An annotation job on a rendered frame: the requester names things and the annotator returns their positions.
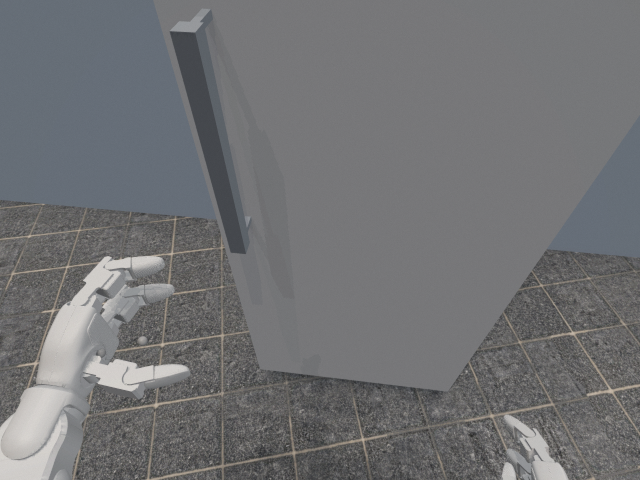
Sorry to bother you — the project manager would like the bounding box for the robot left forearm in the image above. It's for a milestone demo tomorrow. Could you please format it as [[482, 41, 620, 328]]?
[[0, 385, 90, 480]]

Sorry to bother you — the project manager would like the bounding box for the robot left hand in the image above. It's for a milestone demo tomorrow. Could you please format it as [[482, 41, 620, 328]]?
[[36, 256, 190, 400]]

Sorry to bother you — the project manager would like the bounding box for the fridge door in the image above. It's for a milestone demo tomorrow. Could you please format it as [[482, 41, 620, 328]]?
[[153, 0, 640, 392]]

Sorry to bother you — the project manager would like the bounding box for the robot right hand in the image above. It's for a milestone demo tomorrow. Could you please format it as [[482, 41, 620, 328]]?
[[501, 415, 569, 480]]

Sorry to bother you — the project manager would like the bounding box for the handle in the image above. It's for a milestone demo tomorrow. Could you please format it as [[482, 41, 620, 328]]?
[[170, 8, 252, 254]]

